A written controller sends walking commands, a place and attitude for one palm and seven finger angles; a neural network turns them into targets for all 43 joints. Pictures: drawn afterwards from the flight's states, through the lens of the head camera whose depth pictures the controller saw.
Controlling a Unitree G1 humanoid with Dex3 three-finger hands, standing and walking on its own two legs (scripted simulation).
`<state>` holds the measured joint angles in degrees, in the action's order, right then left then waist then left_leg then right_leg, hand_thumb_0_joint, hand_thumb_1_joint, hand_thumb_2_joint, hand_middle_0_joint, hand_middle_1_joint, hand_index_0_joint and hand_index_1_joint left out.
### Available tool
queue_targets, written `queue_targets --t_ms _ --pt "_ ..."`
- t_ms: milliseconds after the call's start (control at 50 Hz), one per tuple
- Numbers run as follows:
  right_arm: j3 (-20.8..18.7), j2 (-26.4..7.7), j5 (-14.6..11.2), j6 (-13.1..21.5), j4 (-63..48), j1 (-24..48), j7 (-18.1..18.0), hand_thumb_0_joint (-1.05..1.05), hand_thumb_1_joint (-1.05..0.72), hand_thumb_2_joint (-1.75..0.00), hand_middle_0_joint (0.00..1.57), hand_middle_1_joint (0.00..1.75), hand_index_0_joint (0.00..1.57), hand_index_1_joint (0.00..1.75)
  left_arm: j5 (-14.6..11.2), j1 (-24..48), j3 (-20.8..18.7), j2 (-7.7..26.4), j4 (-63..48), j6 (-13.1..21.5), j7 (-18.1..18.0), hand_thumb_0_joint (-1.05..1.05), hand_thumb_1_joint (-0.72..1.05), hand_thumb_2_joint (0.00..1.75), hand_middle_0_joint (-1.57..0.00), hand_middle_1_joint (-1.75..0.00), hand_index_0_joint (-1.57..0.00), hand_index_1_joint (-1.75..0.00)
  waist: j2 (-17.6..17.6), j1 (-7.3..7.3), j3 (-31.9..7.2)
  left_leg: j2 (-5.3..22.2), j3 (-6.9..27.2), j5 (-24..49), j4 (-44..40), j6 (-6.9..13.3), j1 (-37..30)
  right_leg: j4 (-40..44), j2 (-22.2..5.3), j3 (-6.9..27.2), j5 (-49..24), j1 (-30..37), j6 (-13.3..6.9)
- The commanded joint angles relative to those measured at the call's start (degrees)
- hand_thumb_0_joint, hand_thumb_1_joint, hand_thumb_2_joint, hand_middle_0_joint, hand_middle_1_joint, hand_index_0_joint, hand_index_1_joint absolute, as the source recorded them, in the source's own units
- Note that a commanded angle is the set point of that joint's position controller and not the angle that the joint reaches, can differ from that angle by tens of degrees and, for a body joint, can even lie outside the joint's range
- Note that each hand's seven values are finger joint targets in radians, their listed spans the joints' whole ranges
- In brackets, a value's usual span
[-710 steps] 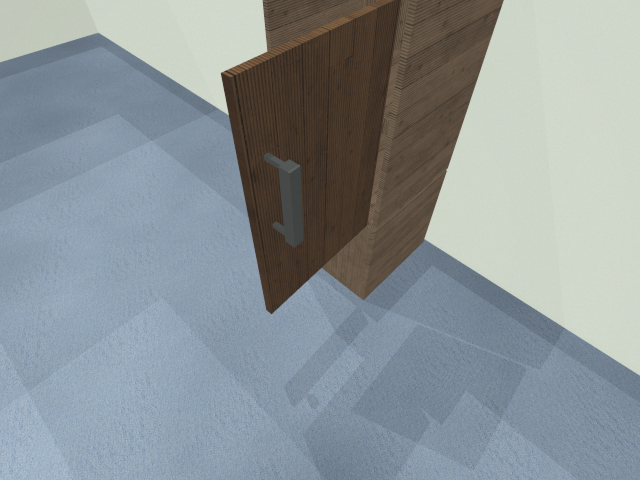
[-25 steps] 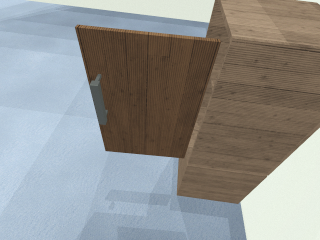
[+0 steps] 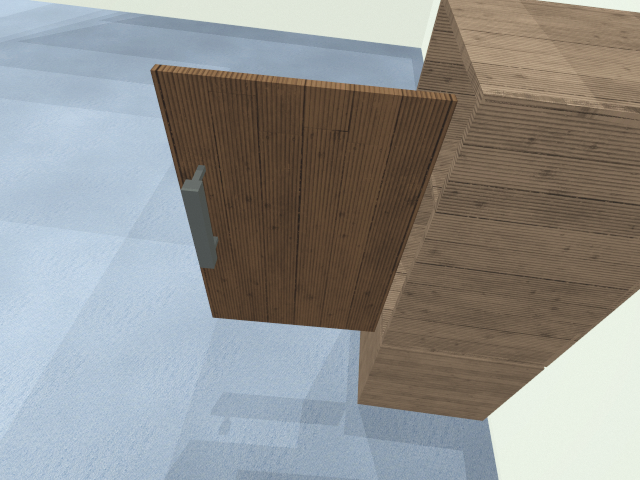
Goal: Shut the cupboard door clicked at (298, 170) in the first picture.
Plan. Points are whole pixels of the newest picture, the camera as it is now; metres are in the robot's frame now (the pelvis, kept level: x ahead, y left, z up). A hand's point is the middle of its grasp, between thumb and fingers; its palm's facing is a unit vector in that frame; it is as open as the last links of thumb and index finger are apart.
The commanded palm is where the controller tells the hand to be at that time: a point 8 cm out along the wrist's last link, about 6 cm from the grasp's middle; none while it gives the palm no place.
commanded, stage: come to a stop and stand still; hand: left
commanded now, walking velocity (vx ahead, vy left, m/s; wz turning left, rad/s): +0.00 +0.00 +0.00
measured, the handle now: (204, 218) +0.49 +0.23 +0.02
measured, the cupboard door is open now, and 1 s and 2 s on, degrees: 93 93 93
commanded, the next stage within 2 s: look again from close up in 0.94 s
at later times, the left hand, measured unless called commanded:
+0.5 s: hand out of the picture +0.03 +0.19 -0.17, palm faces -0.03 -0.98 -0.21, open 7.4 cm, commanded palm none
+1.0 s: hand out of the picture -0.01 +0.17 -0.17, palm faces -0.03 -0.98 -0.20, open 7.4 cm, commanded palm none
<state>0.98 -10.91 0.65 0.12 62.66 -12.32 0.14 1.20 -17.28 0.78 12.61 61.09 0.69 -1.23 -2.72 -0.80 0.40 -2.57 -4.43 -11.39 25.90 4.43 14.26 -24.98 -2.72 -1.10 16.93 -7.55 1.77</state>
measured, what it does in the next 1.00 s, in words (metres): stands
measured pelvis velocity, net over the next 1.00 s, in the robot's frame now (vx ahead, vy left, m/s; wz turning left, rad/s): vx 0.00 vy -0.02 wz -0.02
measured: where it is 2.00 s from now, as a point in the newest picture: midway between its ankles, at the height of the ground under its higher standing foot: outside the picture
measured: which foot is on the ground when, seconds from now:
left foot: down 0.00-1.00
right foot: down 0.00-1.00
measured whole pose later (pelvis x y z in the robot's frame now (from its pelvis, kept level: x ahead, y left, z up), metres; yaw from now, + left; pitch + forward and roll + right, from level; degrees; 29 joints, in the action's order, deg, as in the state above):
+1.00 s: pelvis +0.00 -0.02 +0.01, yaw -1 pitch -1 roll +0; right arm 0.7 -12.3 0.1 0.5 65.6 -12.0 -0.4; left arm 0.5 -17.1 1.4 13.0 63.4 1.0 -1.2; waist -2.2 -0.4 1.9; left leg -0.6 -4.7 -8.7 21.2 2.4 11.5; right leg -20.9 -0.7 -0.8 14.2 -5.6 0.5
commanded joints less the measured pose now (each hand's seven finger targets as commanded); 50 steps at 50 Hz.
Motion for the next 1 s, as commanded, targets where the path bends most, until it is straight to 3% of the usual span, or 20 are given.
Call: queue_targets --t_ms 0,40,80,120,180,260,300,420,460,580,780,900,980 --pt "-1.27 -7.12 0.24 0.77 -3.07 -1.51 -0.27 0.0 -0.9 -0.9 0.2 0.3 0.2 0.3 0.25 -5.95 -1.62 5.93 -1.26 0.21 -0.35 0.0 0.9 0.9 -0.2 -0.3 -0.2 -0.3 0.23 -0.43 5.87 5.89 7.6 -10.25 -4.16 -1.5 4.12 5.71 -5.46 6.35 6.2 -3.6 -5.18" --pt "-0.93 -6.69 0.03 1.34 -2.84 -2.58 -0.57 0.0 -0.9 -0.9 0.2 0.3 0.2 0.3 -0.04 -4.86 -1.35 5.37 -1.48 0.28 -0.77 0.0 0.9 0.9 -0.2 -0.3 -0.2 -0.3 0.01 0.49 4.2 6.74 7.49 2.82 -3.64 -1.5 -0.28 2.89 -4.91 4.77 -4.94 -4.04 -4.33" --pt "-1.03 -7.54 -0.38 2.01 -1.99 -3.76 -1.26 0.0 -0.9 -0.9 0.2 0.3 0.2 0.3 -0.3 -4.19 -0.99 5.13 -1.79 0.41 -1.21 0.0 0.9 0.9 -0.2 -0.3 -0.2 -0.3 3.17 0.45 1.14 8.74 8.58 22.75 -3.49 -0.87 -5.46 0.99 -3.79 2.42 -13.9 -2.75 -2.45" --pt "-1.38 -8.52 -0.66 2.29 -1.65 -4.03 -2.0 0.0 -0.9 -0.9 0.2 0.3 0.2 0.3 -0.58 -4.37 -1.1 6.02 -1.9 0.37 -1.77 0.0 0.9 0.9 -0.2 -0.3 -0.2 -0.3 4.27 0.4 -2.2 9.81 8.74 38.34 -1.95 -0.83 -10.13 0.25 -3.58 2.08 -17.34 -1.04 -1.77" --pt "-1.97 -8.17 -0.91 2.0 -1.87 -4.27 -2.59 0.0 -0.9 -0.9 0.2 0.3 0.2 0.3 -0.71 -4.07 -1.34 5.52 -2.49 -0.32 -2.13 0.0 0.9 0.9 -0.2 -0.3 -0.2 -0.3 4.55 0.49 -1.59 11.09 9.06 44.86 -2.26 -0.77 -12.33 -0.43 -2.87 1.67 -14.95 -2.38 -1.42" --pt "-2.45 -7.23 -0.69 1.51 -2.52 -3.84 -2.59 0.0 -0.9 -0.9 0.2 0.3 0.2 0.3 -0.74 -4.18 -1.42 4.28 -3.2 -0.97 -2.03 0.0 0.9 0.9 -0.2 -0.3 -0.2 -0.3 5.03 0.51 -3.44 12.18 9.41 36.48 -3.69 -0.12 -12.95 -0.65 -2.5 2.03 -8.45 -3.57 -1.27" --pt "-2.59 -6.89 -0.63 1.52 -2.85 -2.99 -2.43 0.0 -0.9 -0.9 0.2 0.3 0.2 0.3 -0.52 -3.96 -1.48 4.31 -3.44 -0.99 -1.88 0.0 0.9 0.9 -0.2 -0.3 -0.2 -0.3 4.5 0.39 -3.44 11.76 9.35 30.6 -4.29 -0.13 -11.21 0.3 -2.61 2.45 -8.76 -2.93 -1.46" --pt "-2.57 -7.2 -0.35 1.15 -2.81 0.09 -1.21 0.0 -0.9 -0.9 0.2 0.3 0.2 0.3 -0.11 -1.73 -1.38 5.02 -3.47 -0.63 -1.14 0.0 0.9 0.9 -0.2 -0.3 -0.2 -0.3 1.88 0.53 1.94 9.39 9.51 -1.31 -9.92 -1.59 -2.84 5.12 -3.18 4.11 -3.6 -3.25 -2.27" --pt "-2.59 -7.75 -0.27 1.12 -2.62 0.36 -0.99 0.0 -0.9 -0.9 0.2 0.3 0.2 0.3 -0.05 -1.28 -1.35 5.54 -3.34 -0.4 -0.96 0.0 0.9 0.9 -0.2 -0.3 -0.2 -0.3 2.42 0.6 2.43 9.28 10.12 -5.96 -11.6 -1.88 -2.25 5.81 -3.05 4.43 -2.52 -3.64 -2.48" --pt "-2.43 -8.29 -0.34 1.09 -1.48 0.08 -0.75 0.0 -0.9 -0.9 0.2 0.3 0.2 0.3 -0.05 -1.49 -1.1 6.41 -2.41 0.39 -0.73 0.0 0.9 0.9 -0.2 -0.3 -0.2 -0.3 1.79 0.63 3.45 8.7 9.23 -6.75 -11.51 -2.21 -2.92 8.29 -3.37 5.13 -1.28 -4.97 -2.88" --pt "-2.0 -9.15 -0.53 1.59 -0.12 -0.29 -0.91 0.0 -0.9 -0.9 0.2 0.3 0.2 0.3 -0.38 -1.85 -0.86 7.51 -0.88 1.3 -0.65 0.0 0.9 0.9 -0.2 -0.3 -0.2 -0.3 1.33 0.78 1.81 8.58 7.8 1.46 -8.98 -2.28 -5.8 9.35 -4.06 6.07 -5.16 -4.06 -3.48" --pt "-1.68 -9.48 -0.47 1.56 0.41 0.06 -1.02 0.0 -0.9 -0.9 0.2 0.3 0.2 0.3 -0.49 -2.13 -0.64 7.48 -0.13 1.16 -0.66 0.0 0.9 0.9 -0.2 -0.3 -0.2 -0.3 3.11 0.67 2.1 8.71 7.85 1.8 -9.1 -2.46 -5.85 9.31 -4.06 6.15 -5.29 -3.83 -3.5" --pt "-1.54 -9.51 -0.53 1.52 0.58 -0.1 -1.07 0.0 -0.9 -0.9 0.2 0.3 0.2 0.3 -0.45 -2.05 -0.64 7.7 0.04 1.12 -0.62 0.0 0.9 0.9 -0.2 -0.3 -0.2 -0.3 2.1 0.6 2.48 8.87 7.86 2.07 -9.26 -2.45 -5.74 9.49 -3.94 5.91 -5.39 -3.55 -3.4"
